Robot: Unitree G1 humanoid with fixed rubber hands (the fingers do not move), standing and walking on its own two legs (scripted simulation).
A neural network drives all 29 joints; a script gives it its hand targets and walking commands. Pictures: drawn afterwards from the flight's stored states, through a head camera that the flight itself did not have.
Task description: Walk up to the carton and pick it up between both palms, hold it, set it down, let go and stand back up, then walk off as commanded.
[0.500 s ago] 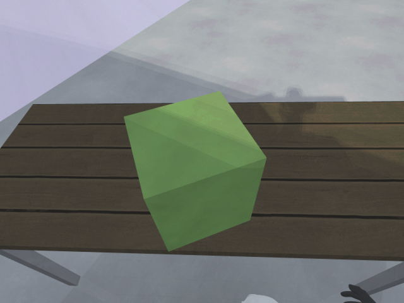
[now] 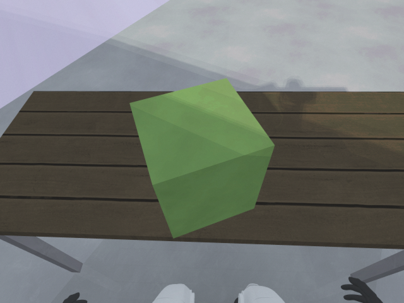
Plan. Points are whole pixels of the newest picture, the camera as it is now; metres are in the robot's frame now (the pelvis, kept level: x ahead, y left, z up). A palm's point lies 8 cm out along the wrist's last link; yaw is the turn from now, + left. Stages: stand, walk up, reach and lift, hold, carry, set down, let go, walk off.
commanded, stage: walk up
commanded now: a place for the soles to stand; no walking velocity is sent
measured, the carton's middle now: (198, 161) +0.40 +0.03 +0.02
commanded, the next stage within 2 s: stand in 1.72 s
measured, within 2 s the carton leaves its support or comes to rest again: neither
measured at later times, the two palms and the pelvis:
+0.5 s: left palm out of the picture -0.02 +0.41 -0.13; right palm out of the picture +0.00 -0.23 -0.09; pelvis -0.09 +0.08 -0.01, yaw +1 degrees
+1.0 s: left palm out of the picture +0.01 +0.36 -0.11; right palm out of the picture +0.03 -0.25 -0.11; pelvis -0.07 +0.05 +0.00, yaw -1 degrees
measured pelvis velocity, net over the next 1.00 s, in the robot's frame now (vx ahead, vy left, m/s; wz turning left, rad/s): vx -0.07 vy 0.05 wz -0.02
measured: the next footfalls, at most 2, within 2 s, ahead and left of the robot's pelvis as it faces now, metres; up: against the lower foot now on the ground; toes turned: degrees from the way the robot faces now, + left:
left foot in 0.18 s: +0.00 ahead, +0.17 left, +0.00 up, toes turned -2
right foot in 0.60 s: -0.04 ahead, -0.07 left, +0.00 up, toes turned +1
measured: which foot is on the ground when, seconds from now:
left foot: up 0.00-0.16, down 0.18-1.00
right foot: down 0.00-0.20, up 0.22-0.58, down 0.60-1.00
